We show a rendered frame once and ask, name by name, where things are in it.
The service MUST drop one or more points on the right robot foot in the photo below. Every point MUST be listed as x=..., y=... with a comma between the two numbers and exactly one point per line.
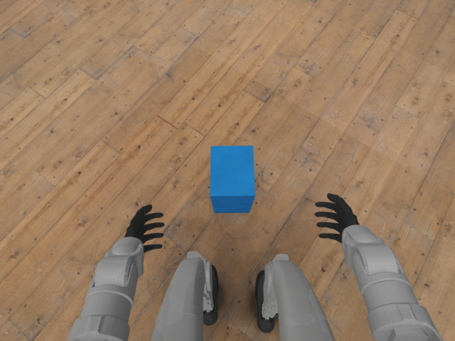
x=264, y=324

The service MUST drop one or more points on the robot left hand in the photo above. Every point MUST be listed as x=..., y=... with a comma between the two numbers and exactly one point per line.
x=138, y=227

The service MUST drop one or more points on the robot foot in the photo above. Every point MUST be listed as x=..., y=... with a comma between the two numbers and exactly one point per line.
x=211, y=316
x=264, y=324

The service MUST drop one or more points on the robot right hand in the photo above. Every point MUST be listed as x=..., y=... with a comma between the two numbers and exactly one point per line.
x=344, y=216

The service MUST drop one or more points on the carton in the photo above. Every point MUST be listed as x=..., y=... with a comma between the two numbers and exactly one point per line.
x=232, y=178

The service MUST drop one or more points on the left robot forearm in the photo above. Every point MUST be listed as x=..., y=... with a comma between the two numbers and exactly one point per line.
x=109, y=299

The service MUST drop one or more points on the right robot forearm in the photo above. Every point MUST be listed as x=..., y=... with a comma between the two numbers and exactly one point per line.
x=394, y=312

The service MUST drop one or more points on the left robot foot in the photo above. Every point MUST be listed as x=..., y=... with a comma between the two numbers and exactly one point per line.
x=211, y=316

